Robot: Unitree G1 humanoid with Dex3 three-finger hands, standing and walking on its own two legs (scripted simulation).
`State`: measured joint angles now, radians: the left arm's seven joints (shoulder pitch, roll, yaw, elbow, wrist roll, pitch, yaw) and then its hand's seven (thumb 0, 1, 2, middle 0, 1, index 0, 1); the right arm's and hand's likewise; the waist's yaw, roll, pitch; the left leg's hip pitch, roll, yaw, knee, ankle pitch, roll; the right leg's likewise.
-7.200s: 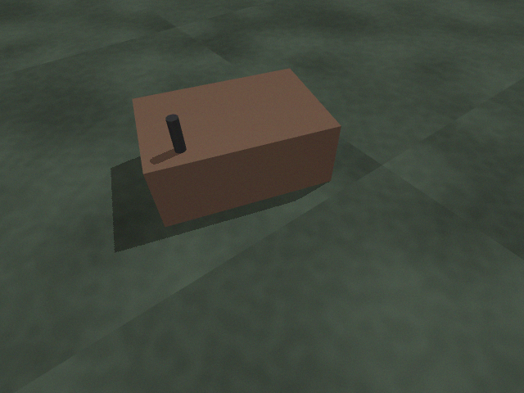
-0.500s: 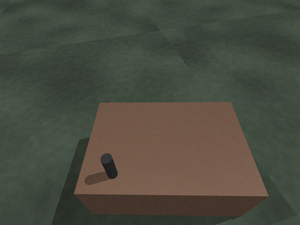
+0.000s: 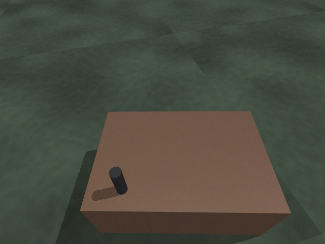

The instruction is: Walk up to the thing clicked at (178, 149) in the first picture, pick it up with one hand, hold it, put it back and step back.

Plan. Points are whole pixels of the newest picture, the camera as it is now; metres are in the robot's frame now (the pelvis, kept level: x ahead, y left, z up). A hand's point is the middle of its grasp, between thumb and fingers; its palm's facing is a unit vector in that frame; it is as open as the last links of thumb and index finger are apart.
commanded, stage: go down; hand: left
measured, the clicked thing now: (118, 181) +0.46 +0.22 -0.34
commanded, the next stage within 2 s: none
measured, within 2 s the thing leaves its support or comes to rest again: neither
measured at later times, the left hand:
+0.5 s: hand out of the picture +0.16 +0.26 -0.15, palm faces +0.05 -0.95 -0.32, open 15.8 cm
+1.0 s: hand out of the picture +0.16 +0.28 -0.15, palm faces +0.05 -0.94 -0.32, open 17.3 cm
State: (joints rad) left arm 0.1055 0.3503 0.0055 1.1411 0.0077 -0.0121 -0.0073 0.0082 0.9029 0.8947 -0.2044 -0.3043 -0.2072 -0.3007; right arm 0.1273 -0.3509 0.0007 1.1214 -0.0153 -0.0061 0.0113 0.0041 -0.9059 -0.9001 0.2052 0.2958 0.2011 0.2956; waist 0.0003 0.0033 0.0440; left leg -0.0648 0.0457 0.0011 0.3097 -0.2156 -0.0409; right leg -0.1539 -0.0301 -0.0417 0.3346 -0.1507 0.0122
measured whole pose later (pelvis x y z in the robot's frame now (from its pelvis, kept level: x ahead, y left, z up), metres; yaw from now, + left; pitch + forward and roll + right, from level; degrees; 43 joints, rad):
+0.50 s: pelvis +0.00 +0.01 -0.02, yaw -1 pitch +6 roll -1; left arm 0.08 0.32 0.16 0.72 0.04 0.29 -0.04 0.00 -0.18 0.13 -0.06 -0.06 -0.07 -0.05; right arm 0.24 -0.24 -0.01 0.68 0.03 -0.08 -0.04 0.01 -0.92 -0.90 0.21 0.30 0.20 0.30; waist -0.03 0.00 -0.02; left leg -0.37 0.04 0.01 0.61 -0.35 -0.02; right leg -0.44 -0.04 -0.02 0.58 -0.25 0.03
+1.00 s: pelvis +0.01 +0.02 -0.05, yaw +1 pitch +11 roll -2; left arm 0.31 0.34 0.15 0.24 0.01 0.50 -0.06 0.00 -0.51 0.05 -0.08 -0.06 -0.07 -0.06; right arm 0.24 -0.23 0.01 0.59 0.02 -0.17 -0.11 0.01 -0.88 -0.89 0.21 0.30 0.20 0.30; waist -0.03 0.03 -0.13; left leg -0.60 0.04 -0.04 0.92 -0.52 -0.02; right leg -0.64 -0.05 -0.05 0.85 -0.40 0.04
